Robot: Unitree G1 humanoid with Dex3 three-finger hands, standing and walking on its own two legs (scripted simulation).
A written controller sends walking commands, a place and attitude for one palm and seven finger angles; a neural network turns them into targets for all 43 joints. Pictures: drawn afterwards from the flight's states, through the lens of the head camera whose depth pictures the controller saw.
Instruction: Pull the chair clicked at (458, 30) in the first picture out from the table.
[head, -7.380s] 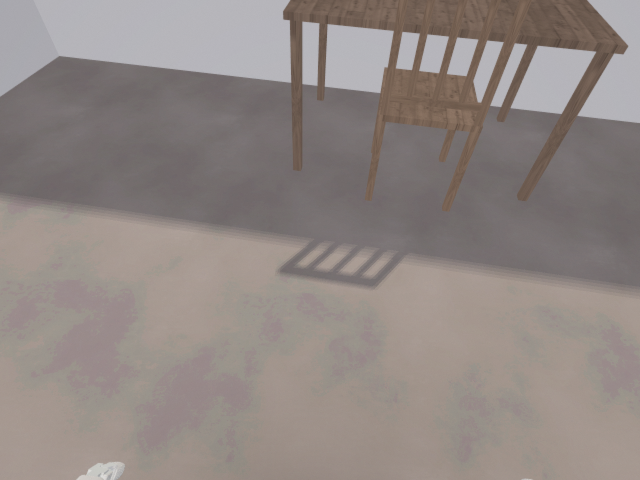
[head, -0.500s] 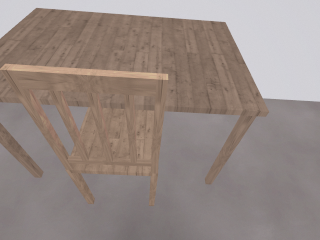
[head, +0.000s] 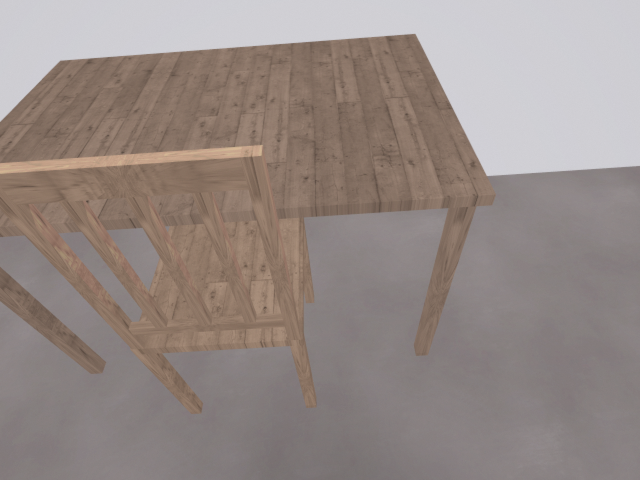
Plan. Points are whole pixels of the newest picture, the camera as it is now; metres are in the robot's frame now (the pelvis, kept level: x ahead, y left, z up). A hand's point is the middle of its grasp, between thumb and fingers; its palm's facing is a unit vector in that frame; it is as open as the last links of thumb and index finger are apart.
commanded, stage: come to a stop and stand still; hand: left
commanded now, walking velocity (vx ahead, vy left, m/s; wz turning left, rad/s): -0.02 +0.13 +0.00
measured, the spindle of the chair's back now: (177, 269) +0.46 +0.30 -0.06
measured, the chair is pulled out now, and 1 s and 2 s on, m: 0.00 0.00 0.00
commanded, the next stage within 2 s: look again from close up in 1.84 s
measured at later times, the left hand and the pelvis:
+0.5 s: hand out of the picture -0.01 +0.26 -0.18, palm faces +0.02 -0.97 -0.23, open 7.4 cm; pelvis -0.03 +0.07 -0.01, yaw +0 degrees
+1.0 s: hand out of the picture +0.02 +0.25 -0.19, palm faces -0.01 -0.98 -0.21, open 7.3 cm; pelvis +0.00 +0.07 -0.01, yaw -1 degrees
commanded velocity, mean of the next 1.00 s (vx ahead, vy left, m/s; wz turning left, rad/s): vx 0.00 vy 0.01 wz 0.00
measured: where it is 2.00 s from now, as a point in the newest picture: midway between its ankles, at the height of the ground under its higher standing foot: outside the picture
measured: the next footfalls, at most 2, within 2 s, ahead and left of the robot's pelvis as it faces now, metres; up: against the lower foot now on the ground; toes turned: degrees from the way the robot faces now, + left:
left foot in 0.24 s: -0.02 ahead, +0.15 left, +0.00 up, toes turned +4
